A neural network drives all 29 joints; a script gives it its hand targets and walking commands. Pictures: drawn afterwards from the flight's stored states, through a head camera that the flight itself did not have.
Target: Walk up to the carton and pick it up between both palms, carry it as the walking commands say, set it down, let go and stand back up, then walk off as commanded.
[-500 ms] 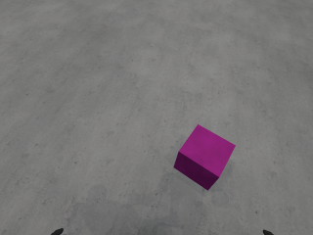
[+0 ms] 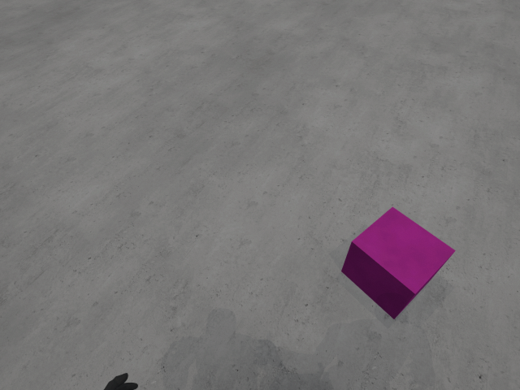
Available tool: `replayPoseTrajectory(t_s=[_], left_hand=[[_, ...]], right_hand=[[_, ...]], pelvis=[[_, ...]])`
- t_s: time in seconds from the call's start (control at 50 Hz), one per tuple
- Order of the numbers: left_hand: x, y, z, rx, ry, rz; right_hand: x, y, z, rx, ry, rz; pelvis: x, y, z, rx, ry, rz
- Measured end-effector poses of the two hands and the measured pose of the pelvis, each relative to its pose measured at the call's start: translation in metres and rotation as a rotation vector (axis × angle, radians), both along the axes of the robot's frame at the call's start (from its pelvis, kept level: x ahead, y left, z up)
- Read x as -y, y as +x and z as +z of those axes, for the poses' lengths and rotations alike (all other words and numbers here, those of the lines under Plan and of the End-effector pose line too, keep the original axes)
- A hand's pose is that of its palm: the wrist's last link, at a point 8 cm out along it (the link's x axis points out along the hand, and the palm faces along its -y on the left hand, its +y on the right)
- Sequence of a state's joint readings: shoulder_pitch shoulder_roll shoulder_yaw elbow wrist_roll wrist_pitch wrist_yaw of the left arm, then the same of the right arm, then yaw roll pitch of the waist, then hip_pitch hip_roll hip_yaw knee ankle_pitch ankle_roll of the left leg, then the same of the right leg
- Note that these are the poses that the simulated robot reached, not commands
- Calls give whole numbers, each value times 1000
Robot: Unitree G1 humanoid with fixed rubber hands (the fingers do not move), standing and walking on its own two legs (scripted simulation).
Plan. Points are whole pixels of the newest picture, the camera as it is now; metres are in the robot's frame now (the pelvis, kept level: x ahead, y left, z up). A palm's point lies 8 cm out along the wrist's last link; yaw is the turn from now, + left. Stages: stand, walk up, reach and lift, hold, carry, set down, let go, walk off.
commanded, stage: stand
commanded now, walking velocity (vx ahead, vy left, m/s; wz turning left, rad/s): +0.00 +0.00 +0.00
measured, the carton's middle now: (393, 261) +0.70 -0.46 -0.66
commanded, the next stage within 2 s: none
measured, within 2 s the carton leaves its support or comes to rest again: neither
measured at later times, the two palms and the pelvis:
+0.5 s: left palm out of the picture -0.02 +0.26 -0.12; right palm out of the picture +0.01 -0.23 -0.13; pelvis -0.05 +0.01 +0.00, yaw +0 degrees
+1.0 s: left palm out of the picture -0.06 +0.22 -0.13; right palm out of the picture -0.08 -0.24 -0.14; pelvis -0.06 -0.01 +0.01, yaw +0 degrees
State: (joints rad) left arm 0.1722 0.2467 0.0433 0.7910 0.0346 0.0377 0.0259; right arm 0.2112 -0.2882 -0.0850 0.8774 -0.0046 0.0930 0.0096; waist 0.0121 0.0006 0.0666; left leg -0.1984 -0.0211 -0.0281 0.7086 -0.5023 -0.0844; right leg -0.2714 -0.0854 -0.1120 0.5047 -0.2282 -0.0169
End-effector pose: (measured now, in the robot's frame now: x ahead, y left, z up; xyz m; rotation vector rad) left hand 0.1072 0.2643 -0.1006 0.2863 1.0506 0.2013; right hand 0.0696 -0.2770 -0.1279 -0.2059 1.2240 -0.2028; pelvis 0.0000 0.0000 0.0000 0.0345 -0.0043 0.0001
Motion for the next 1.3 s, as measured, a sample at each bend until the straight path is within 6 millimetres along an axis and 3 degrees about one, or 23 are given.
replayPoseTrajectory(t_s=[0.06,0.12,0.24,0.36,0.6,0.76,0.92,1.3], left_hand=[[-20,-43,-21,-68,-34,48],[-29,-83,-29,-143,-65,94],[-31,-122,-33,-211,-94,124],[-18,-127,-34,-206,-71,118],[11,-139,-25,-211,-81,93],[25,-153,-30,-251,-95,99],[35,-166,-33,-287,-108,107],[51,-178,-38,-334,-135,114]], right_hand=[[-14,1,4,34,-34,42],[-30,-5,16,47,-46,75],[-56,-1,24,105,-34,110],[-60,-14,7,102,12,92],[-32,-97,-7,-83,22,0],[-29,-131,-9,-165,30,-21],[-36,-143,-13,-196,53,-25],[-46,-150,-16,-224,78,-33]], pelvis=[[-12,-12,-7,-1,-25,13],[-19,-20,-1,6,-28,16],[-25,-32,5,12,-44,9],[-20,-41,-1,19,-20,2],[-5,-54,6,33,-28,5],[3,-59,6,32,-29,5],[7,-60,6,29,-31,3],[10,-56,4,23,-33,-1]])
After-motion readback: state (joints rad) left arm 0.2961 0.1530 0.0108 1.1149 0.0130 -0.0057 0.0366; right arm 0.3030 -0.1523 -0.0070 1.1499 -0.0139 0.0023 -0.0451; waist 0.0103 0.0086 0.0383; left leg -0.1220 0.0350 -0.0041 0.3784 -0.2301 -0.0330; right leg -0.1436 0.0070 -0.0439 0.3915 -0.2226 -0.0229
